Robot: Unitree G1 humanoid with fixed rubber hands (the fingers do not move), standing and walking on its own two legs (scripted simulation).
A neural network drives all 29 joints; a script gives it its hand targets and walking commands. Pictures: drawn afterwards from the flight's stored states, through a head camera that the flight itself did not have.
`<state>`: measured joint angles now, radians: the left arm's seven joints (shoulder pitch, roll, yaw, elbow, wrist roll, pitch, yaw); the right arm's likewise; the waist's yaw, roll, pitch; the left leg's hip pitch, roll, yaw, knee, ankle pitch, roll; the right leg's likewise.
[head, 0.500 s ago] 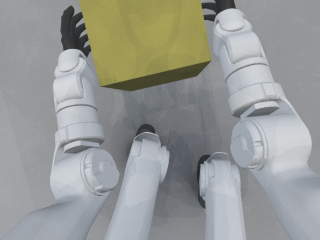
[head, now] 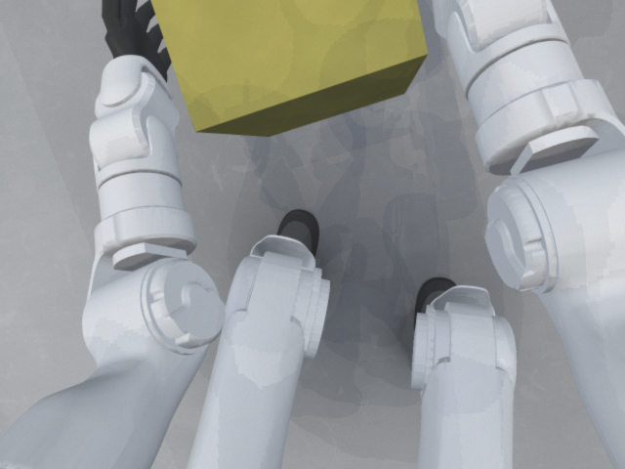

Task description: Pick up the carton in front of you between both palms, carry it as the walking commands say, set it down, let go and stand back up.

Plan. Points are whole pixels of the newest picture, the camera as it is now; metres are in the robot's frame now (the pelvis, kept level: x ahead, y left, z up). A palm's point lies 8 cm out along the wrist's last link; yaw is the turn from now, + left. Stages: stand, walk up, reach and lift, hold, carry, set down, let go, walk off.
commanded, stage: set down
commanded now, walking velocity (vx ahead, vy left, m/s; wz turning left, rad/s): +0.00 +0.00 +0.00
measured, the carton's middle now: (298, 18) +0.53 +0.17 -0.27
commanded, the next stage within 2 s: none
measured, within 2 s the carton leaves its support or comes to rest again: rests again in 0.42 s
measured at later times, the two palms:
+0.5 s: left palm (151, 71) +0.45 +0.30 -0.20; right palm out of the picture +0.58 +0.03 -0.21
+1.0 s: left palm (157, 78) +0.44 +0.31 -0.22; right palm out of the picture +0.58 +0.03 -0.22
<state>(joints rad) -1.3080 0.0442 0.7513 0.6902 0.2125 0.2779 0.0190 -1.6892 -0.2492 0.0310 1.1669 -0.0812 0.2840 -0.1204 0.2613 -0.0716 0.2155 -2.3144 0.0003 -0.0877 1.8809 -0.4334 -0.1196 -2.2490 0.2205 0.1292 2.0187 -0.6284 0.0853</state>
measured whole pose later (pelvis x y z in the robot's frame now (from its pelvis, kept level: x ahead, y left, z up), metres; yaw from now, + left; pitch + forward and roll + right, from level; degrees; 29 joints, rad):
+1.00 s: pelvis -0.01 -0.01 -0.03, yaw +1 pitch +42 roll +6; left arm -1.43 0.17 0.75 1.05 0.17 0.12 -0.03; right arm -1.72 -0.33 0.10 1.23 -0.03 0.18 -0.01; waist 0.28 -0.04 0.39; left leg -2.28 0.05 -0.05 1.99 -0.45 -0.11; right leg -2.24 0.16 0.09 2.16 -0.65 0.03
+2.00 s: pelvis +0.01 +0.00 +0.10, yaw +5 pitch +48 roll +0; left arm -1.18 0.17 0.49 0.67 -0.09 0.29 0.10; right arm -1.56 -0.43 0.03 1.01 -0.02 0.35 0.01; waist 0.28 -0.06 0.07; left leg -2.05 -0.01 -0.05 1.56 -0.34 -0.05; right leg -1.94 0.07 0.06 1.70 -0.59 0.03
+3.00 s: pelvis +0.08 +0.05 +0.32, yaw +5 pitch +18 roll -1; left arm -0.02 0.21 0.02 0.39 -0.01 0.07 -0.10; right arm -0.28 -0.09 -0.18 0.62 -0.10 0.06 -0.11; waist 0.16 0.01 0.02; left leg -0.79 -0.03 -0.03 0.69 -0.21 0.02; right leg -0.65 0.01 0.10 0.71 -0.37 0.03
